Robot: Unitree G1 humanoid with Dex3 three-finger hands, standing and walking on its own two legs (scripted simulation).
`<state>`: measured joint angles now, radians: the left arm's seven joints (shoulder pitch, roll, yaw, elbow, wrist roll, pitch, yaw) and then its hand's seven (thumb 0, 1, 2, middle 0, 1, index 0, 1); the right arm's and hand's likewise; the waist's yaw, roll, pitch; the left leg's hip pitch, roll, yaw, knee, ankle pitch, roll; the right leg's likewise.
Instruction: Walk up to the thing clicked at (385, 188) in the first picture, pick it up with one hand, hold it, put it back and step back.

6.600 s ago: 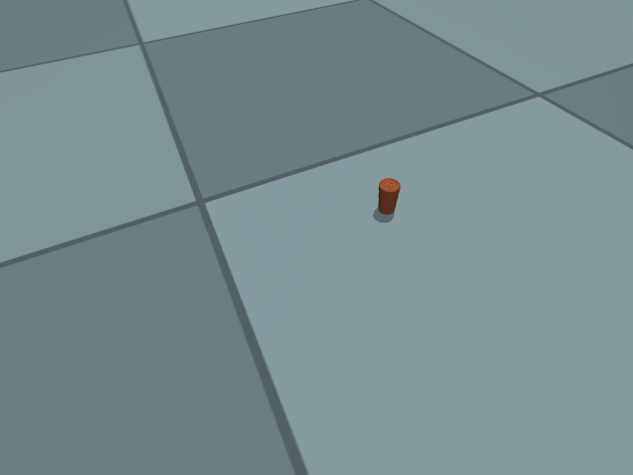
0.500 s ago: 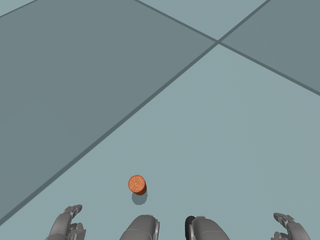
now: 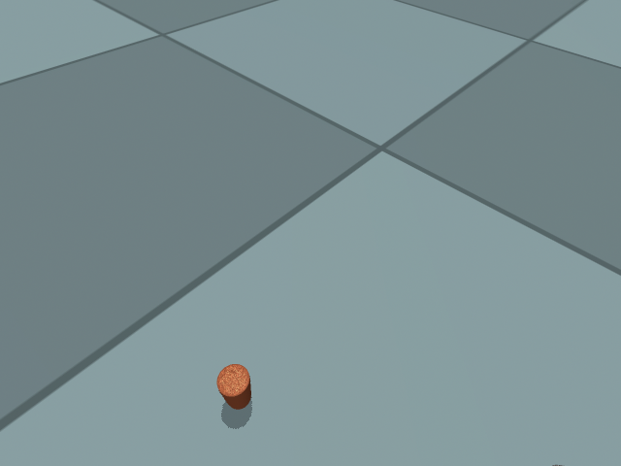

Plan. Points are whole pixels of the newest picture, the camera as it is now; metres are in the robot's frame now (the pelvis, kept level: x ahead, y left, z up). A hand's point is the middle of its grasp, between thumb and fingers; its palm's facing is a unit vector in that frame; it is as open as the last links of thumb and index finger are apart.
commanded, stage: walk up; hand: left
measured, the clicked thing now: (236, 388) +0.46 +0.23 -0.69
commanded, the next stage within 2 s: none
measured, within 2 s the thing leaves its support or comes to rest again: neither
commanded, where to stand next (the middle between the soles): +0.13 +0.01 m, yaw +1 degrees
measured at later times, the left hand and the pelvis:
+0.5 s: hand out of the picture +0.07 +0.32 -0.17, palm faces +0.05 -0.92 -0.39, open 7.4 cm; pelvis +0.04 +0.04 -0.02, yaw +4 degrees
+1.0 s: hand out of the picture +0.02 +0.28 -0.15, palm faces -0.02 -0.90 -0.43, open 7.4 cm; pelvis -0.02 +0.00 -0.02, yaw +0 degrees
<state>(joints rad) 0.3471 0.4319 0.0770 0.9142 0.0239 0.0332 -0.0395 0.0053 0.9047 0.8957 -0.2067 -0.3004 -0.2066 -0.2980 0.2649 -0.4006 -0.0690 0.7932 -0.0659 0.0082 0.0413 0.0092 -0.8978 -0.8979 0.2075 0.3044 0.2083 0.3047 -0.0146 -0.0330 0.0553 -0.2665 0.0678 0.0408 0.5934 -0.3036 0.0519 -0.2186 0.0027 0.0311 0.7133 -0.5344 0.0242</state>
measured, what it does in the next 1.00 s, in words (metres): steps on the spot: right foot, then left foot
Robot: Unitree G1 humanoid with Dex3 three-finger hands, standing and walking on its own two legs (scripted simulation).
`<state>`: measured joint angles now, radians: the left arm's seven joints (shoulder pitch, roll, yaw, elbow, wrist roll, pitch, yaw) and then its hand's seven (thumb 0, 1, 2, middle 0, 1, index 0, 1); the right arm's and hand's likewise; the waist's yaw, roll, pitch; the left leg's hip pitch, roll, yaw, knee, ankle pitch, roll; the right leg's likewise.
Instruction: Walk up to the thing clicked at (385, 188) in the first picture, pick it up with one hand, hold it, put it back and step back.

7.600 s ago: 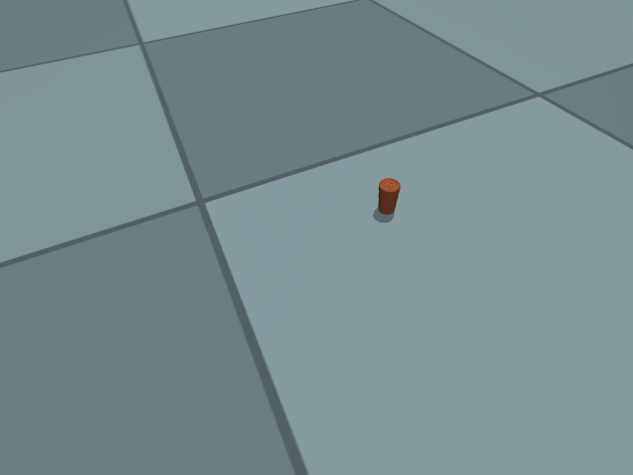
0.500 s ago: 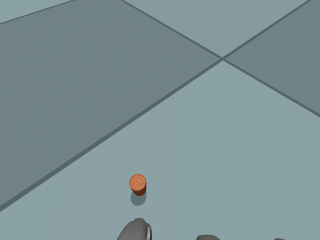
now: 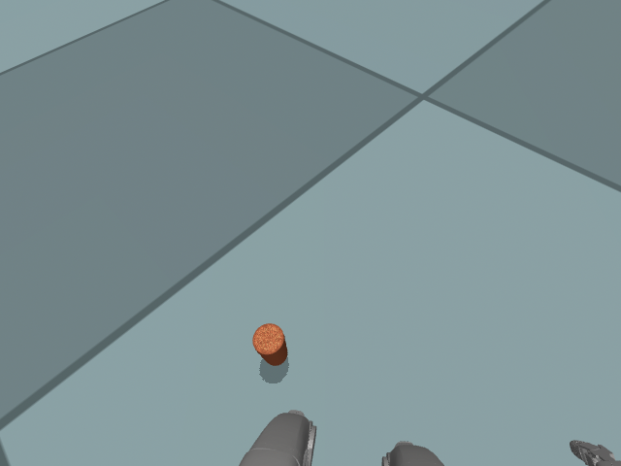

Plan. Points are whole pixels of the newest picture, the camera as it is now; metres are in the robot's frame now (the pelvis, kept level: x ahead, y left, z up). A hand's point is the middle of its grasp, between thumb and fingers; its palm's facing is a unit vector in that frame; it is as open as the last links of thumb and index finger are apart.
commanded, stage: walk up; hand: left
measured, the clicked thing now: (272, 346) +0.48 +0.22 -0.67
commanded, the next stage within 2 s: none
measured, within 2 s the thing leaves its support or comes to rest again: neither
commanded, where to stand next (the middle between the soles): +0.14 +0.01 m, yaw +1 degrees
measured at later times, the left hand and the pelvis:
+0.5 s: hand out of the picture +0.06 +0.25 -0.13, palm faces +0.03 -0.92 -0.40, open 7.4 cm; pelvis -0.01 -0.02 +0.00, yaw +4 degrees
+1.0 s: hand out of the picture +0.06 +0.28 -0.14, palm faces +0.04 -0.94 -0.34, open 7.4 cm; pelvis +0.01 +0.02 +0.02, yaw +3 degrees
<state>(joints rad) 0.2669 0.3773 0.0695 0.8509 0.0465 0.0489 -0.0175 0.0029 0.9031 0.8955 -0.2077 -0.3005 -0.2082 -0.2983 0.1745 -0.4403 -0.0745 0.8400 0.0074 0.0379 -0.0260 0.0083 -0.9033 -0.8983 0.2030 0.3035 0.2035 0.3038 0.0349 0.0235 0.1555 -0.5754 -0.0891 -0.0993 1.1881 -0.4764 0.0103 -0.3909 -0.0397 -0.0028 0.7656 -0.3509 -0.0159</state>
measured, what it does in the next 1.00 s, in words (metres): steps on the spot: left foot, then right foot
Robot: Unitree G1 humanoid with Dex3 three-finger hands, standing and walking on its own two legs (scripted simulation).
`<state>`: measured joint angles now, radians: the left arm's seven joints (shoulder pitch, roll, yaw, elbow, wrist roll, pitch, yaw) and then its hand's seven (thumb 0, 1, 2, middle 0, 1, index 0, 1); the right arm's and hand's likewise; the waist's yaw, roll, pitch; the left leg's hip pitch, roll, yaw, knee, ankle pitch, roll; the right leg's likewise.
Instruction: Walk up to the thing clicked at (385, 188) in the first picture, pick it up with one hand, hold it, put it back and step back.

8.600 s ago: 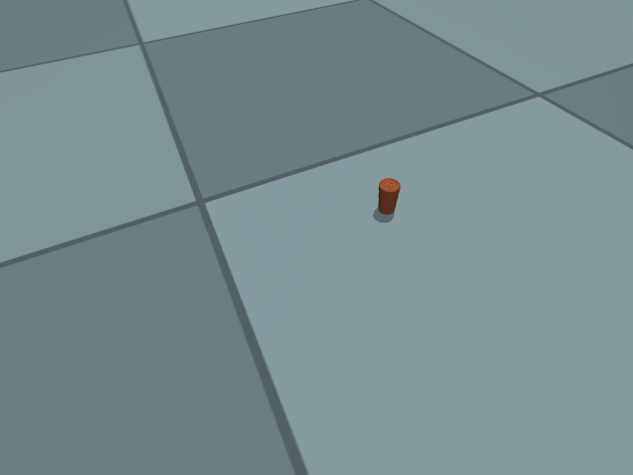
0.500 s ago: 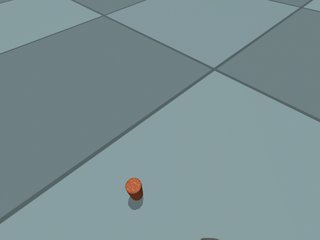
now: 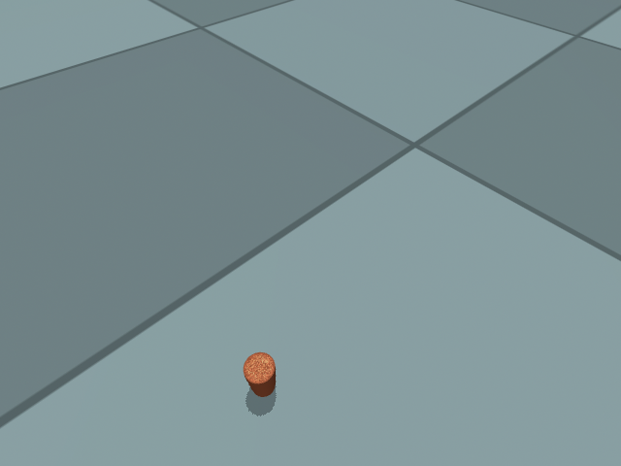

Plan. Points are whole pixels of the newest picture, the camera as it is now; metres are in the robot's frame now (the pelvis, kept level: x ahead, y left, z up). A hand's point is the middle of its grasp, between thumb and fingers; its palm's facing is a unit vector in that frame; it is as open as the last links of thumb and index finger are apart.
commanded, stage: walk up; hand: left
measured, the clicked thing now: (261, 376) +0.48 +0.18 -0.69
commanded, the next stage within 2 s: none
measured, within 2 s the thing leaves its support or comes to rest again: neither
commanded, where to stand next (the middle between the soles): +0.14 -0.01 m, yaw -3 degrees
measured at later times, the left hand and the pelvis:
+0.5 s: hand out of the picture +0.11 +0.24 -0.14, palm faces -0.05 -0.94 -0.35, open 7.4 cm; pelvis +0.02 -0.01 +0.01, yaw -1 degrees
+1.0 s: hand out of the picture +0.15 +0.22 -0.13, palm faces -0.10 -0.91 -0.41, open 7.4 cm; pelvis +0.09 -0.04 +0.01, yaw -5 degrees
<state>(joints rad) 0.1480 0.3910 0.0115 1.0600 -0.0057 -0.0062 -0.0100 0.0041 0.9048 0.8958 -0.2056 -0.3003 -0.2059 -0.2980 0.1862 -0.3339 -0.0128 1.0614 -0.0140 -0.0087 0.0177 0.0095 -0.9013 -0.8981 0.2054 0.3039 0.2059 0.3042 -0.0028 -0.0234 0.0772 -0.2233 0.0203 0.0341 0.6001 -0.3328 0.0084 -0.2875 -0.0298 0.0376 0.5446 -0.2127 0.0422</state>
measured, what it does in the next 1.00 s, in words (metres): lifts its left foot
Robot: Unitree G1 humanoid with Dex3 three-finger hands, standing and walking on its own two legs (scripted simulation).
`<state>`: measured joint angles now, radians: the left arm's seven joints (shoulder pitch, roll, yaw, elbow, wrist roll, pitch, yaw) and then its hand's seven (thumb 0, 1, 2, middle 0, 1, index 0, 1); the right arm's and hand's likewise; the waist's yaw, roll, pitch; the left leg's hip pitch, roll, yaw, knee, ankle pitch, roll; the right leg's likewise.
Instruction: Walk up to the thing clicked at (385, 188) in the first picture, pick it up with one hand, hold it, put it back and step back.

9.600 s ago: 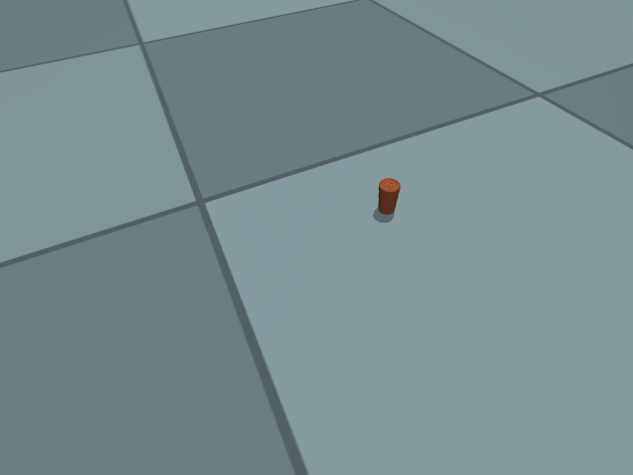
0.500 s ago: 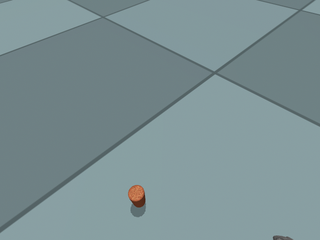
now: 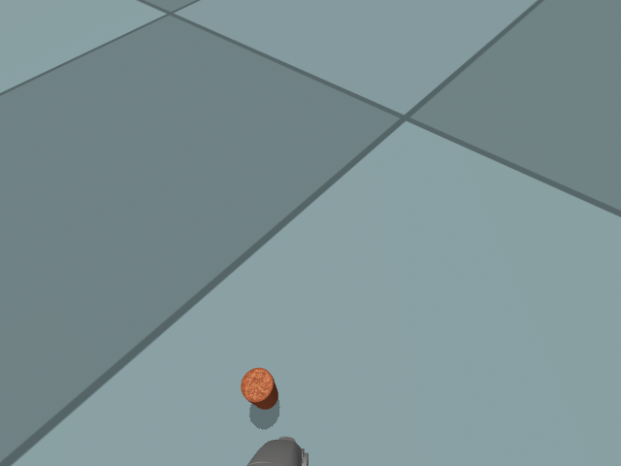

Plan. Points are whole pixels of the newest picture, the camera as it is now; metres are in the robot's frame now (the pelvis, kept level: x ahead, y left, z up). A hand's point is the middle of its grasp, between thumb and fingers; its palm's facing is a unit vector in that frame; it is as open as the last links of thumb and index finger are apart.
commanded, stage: walk up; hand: left
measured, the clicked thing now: (262, 390) +0.38 +0.24 -0.70
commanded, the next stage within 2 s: stand in 1.66 s
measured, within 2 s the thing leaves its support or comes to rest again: neither
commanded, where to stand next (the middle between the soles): +0.05 +0.02 m, yaw +2 degrees
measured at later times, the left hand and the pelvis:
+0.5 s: hand out of the picture +0.06 +0.29 -0.18, palm faces -0.05 -0.92 -0.40, open 7.3 cm; pelvis -0.06 +0.02 -0.03, yaw -2 degrees
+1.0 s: hand out of the picture -0.07 +0.32 -0.16, palm faces +0.03 -0.94 -0.34, open 7.4 cm; pelvis -0.08 +0.05 +0.00, yaw +4 degrees
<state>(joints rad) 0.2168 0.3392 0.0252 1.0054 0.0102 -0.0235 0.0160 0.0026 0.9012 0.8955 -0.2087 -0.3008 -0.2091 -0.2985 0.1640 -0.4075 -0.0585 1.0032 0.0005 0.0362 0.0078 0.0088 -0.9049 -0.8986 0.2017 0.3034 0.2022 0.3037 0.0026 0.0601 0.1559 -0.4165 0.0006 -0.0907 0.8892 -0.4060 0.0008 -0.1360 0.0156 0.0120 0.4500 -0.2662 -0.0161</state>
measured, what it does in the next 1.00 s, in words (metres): steps on the spot: left foot, then right foot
